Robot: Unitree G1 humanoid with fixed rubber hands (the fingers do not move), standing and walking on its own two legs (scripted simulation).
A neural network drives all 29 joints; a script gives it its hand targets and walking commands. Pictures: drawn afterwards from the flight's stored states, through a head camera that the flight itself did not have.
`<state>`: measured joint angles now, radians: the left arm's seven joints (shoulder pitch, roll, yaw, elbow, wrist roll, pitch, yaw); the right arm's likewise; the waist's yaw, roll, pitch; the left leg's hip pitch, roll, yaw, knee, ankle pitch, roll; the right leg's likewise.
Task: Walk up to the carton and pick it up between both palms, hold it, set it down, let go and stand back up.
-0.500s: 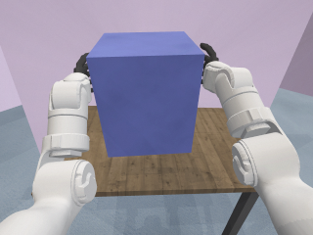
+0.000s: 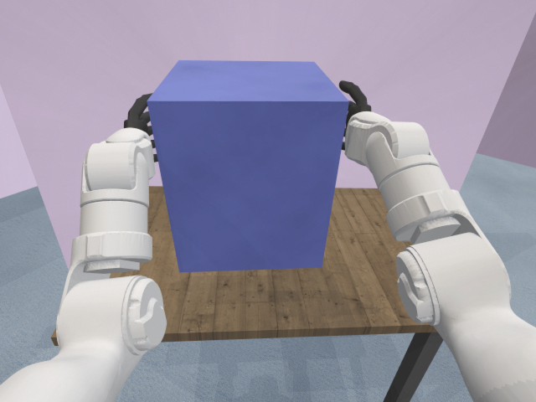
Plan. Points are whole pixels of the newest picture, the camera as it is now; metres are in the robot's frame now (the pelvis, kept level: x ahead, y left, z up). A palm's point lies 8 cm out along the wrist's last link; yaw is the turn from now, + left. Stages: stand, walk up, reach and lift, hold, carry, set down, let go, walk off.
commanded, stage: hold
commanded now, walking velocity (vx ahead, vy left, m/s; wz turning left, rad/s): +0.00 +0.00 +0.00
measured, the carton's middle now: (249, 162) +0.39 +0.01 +0.26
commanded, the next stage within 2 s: none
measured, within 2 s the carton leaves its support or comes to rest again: neither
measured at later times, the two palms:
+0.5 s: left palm (139, 141) +0.37 +0.16 +0.30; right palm (359, 124) +0.37 -0.14 +0.33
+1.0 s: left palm (139, 144) +0.37 +0.16 +0.30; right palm (358, 129) +0.37 -0.14 +0.33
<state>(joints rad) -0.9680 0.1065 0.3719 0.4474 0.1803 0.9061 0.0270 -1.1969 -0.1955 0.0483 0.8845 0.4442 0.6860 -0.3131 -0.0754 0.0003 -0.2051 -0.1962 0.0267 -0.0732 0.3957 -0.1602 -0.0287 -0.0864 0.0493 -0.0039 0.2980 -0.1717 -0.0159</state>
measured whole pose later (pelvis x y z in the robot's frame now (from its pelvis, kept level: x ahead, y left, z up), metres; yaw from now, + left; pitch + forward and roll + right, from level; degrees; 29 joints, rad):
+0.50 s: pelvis -0.01 +0.00 +0.00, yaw -1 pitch -2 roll -1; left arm -1.02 0.11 0.38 0.52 0.19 0.89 0.03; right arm -1.25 -0.21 0.01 0.97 0.42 0.68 -0.30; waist -0.06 -0.01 -0.22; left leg -0.21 0.02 -0.06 0.39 -0.15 -0.03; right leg -0.11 0.05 0.02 0.30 -0.16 -0.01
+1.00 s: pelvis +0.00 +0.01 +0.00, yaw -1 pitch -2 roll -2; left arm -0.97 0.09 0.37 0.44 0.18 0.90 0.04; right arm -1.20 -0.20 0.03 0.90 0.45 0.69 -0.31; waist -0.07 0.00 -0.21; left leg -0.20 0.02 -0.07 0.40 -0.16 -0.02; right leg -0.09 0.05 0.02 0.30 -0.17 -0.01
